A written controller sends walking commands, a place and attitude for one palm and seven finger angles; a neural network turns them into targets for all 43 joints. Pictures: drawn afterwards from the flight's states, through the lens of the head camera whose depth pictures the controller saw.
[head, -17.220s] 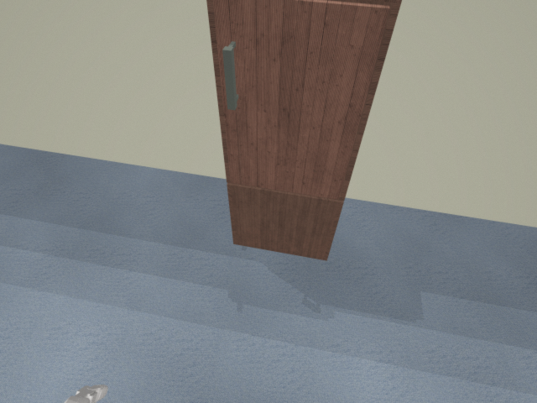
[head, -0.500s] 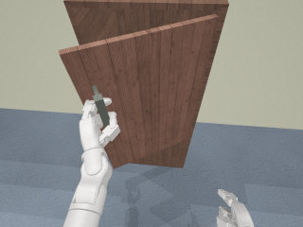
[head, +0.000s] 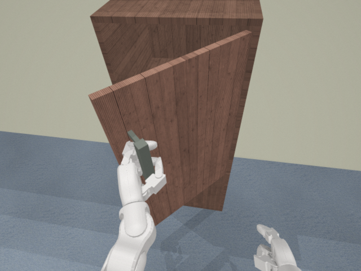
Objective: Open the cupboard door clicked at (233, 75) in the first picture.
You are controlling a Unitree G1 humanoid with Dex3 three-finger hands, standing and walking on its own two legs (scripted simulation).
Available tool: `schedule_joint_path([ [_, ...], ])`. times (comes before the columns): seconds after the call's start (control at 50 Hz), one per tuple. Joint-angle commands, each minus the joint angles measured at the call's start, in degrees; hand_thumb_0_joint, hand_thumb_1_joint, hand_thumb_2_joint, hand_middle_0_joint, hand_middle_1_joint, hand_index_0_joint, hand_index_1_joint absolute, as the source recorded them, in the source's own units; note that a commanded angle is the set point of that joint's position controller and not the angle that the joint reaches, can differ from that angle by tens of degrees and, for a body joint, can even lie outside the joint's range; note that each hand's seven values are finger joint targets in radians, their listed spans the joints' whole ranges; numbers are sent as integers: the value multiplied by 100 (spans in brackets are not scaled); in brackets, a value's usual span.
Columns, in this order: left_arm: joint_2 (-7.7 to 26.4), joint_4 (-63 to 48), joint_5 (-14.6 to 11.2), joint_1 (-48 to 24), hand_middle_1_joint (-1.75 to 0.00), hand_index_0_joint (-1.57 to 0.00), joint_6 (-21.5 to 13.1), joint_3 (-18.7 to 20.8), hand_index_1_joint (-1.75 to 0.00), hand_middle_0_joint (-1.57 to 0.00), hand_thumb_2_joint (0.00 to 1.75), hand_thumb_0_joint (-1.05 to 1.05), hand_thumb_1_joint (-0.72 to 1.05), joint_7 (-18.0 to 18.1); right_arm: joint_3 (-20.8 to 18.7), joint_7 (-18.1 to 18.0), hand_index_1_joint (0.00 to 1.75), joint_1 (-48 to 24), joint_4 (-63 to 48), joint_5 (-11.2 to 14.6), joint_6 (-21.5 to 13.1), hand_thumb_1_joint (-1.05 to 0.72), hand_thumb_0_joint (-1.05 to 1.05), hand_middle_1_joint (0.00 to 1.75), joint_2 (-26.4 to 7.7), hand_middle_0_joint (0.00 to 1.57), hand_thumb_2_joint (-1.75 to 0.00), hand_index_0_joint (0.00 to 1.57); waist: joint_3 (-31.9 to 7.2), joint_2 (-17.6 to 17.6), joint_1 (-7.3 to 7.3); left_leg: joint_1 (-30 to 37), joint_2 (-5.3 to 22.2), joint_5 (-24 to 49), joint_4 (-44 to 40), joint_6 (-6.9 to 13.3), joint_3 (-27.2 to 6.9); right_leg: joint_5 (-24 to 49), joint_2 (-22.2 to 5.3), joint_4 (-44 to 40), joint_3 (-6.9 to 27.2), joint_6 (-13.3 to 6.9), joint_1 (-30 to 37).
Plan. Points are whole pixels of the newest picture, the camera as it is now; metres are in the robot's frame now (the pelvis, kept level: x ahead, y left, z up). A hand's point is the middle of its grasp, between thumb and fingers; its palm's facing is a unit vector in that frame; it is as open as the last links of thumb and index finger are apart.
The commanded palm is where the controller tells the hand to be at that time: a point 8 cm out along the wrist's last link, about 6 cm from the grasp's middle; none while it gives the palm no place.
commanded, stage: open thumb and fingers to let go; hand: left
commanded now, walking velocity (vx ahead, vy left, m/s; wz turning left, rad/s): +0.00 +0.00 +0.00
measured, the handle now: (142, 161) +0.33 +0.11 +0.09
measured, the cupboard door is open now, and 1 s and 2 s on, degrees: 47 48 48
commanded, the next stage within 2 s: slide the hand sideways off the handle in 0.66 s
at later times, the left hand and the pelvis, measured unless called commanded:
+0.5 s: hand (160, 176) +0.28 +0.06 +0.10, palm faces +0.28 -0.96 -0.01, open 14.2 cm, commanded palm +0.25 +0.11 +0.08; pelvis -0.03 +0.00 +0.00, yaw -1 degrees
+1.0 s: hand (150, 188) +0.26 +0.08 +0.09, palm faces -0.22 -0.97 -0.05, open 16.2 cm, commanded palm +0.24 +0.12 +0.08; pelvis -0.03 +0.03 +0.00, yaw +0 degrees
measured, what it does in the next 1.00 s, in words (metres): stands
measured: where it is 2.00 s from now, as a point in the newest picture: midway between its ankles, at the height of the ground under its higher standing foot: outside the picture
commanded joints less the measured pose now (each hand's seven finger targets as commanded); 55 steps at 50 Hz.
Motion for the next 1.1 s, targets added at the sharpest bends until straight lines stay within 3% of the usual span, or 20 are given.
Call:
schedule_joint_path([
  [0.0,-236,-1194,183,-1268,-128,-35,-515,-12,-128,-35,63,0,27,-103,-182,-48,30,-612,-934,-19,-312,-90,0,30,-354,20,-90,20,-1242,-788,-72,-647,-96,1070,-371,106,-87,1202,-583,-818,1225,462,1600],
  [0.08,-93,-985,117,-1422,-125,-33,-571,141,-125,-33,51,0,-1,-200,-169,-86,30,-672,-916,-5,-340,-90,0,30,-364,20,-90,20,-999,-876,-76,-788,-106,765,-377,113,-84,662,-693,-1106,1494,513,1570],
  [0.22,44,-709,-52,-1863,-120,-30,-692,391,-120,-30,30,0,-50,-244,-175,-137,30,-726,-817,21,-452,-90,0,30,-362,20,-90,20,-1039,-837,-18,-826,-129,512,-439,107,-73,-178,-745,-1385,1677,511,1597],
  [0.26,-28,-624,-45,-1896,-120,-30,-709,332,-120,-30,30,0,-50,-203,-194,-122,30,-728,-813,21,-486,-90,0,30,-367,20,-90,20,-1020,-818,-14,-760,-120,511,-465,115,-78,-324,-708,-1397,1596,483,1500],
  [0.5,4,-156,-16,-2506,-60,-20,-743,448,-60,-20,30,0,-50,-36,-174,-134,30,-703,-746,18,-536,-90,0,30,-374,20,-90,20,-963,-914,-13,-734,-116,387,-594,134,-41,-854,-606,-1436,1424,438,1318],
  [0.62,-185,-181,-12,-2522,-30,-15,-735,306,-30,-15,30,0,-50,13,-173,-100,30,-706,-772,10,-532,-90,0,30,-366,20,-90,20,-1000,-733,-36,-621,-94,462,-665,130,-29,-565,-522,-1256,1192,406,1228],
  [0.66,-319,-85,-17,-2569,-30,-15,-711,206,-30,-15,30,0,-50,54,-162,-72,30,-698,-765,0,-552,-90,0,30,-388,20,-90,20,-859,-750,-58,-574,-86,427,-698,123,-77,-574,-460,-1179,1014,383,1022],
  [0.74,-410,-156,62,-2527,-30,-15,-703,97,-30,-15,30,0,-50,128,-182,-32,30,-664,-787,-19,-551,-90,0,30,-392,20,-90,20,-1023,-826,-39,-541,-68,564,-708,118,-79,-299,-403,-999,893,374,1041],
  [0.76,-95,171,550,-2522,-30,-15,-892,-1051,-30,-15,30,0,-50,-1046,-129,18,30,-295,-599,-30,-587,-90,0,30,-610,20,-90,20,-536,-1076,-500,-456,-47,673,-712,203,-102,399,-360,-712,881,360,818],
  [0.78,445,-283,383,-2938,-30,-15,-1118,-540,-30,-15,30,0,-50,-1662,-195,-25,30,-154,-775,41,-636,-90,0,30,-600,20,-90,20,-1077,-782,-349,-438,-59,837,-654,209,-90,736,-375,-531,868,331,1004],
  [0.8,593,-489,295,-2954,-30,-15,-1250,-508,-30,-15,30,0,-50,-2141,-190,-79,30,-180,-866,60,-674,-90,0,30,-593,20,-90,20,-1396,-442,-229,-342,-78,957,-609,203,-63,936,-386,-427,915,304,1178],
  [0.84,531,-214,-33,-2999,-30,-15,-1303,-664,-30,-15,30,0,-50,-3005,-114,-125,30,-116,-929,180,-807,-90,0,30,-590,20,-90,20,-1119,-516,-348,-386,-79,836,-622,192,-139,848,-357,-422,850,293,1035],
  [0.86,401,-78,-362,-2951,-30,-15,-1218,-673,-30,-15,30,0,-50,-3353,-74,-131,30,-154,-1006,243,-866,-90,0,30,-606,20,-90,20,-936,-399,-344,-393,-76,712,-654,183,-181,657,-336,-461,833,280,905],
  [0.9,354,-75,-883,-3047,-30,-15,-1096,-339,-30,-15,30,0,-50,-3543,-40,-166,30,-222,-1055,334,-1018,-90,0,30,-630,20,-90,20,-808,-579,-308,-498,-68,427,-709,135,-296,160,-291,-508,722,309,742],
  [0.94,286,-163,-1098,-2585,-30,-15,-999,-118,-30,-15,30,0,-50,-3423,-50,-116,30,-221,-1086,357,-1178,-90,0,30,-634,20,-90,20,-855,-676,-158,-534,-59,443,-742,104,-339,50,-264,-474,642,324,725],
  [0.96,361,-226,-1107,-2267,-30,-15,-970,1,-30,-15,30,0,-50,-3331,-56,-63,30,-222,-1117,347,-1238,-90,0,30,-635,20,-90,20,-906,-733,-42,-553,-43,525,-769,79,-359,65,-249,-410,593,318,764],
  [1.02,589,-547,-887,-2007,-30,-15,-944,194,-30,-15,30,0,-50,-3016,-86,48,30,-131,-1140,308,-1287,-90,0,30,-650,20,-90,20,-910,-799,3,-642,-6,678,-760,26,-332,206,-259,-298,592,321,764],
  [1.06,765,-679,-691,-1584,-30,-15,-907,254,-30,-15,30,0,-50,-2893,-105,98,30,-129,-1175,288,-1267,-90,0,30,-662,20,-90,20,-872,-527,75,-663,4,783,-721,26,-251,309,-269,-269,645,296,776],
  [1.08,689,-789,-628,-1588,-30,-15,-871,166,-30,-15,30,0,-50,-2874,-88,116,30,-128,-1199,287,-1249,-90,0,30,-637,20,-90,20,-842,-386,40,-637,7,797,-716,2,-242,334,-274,-236,629,287,715],
])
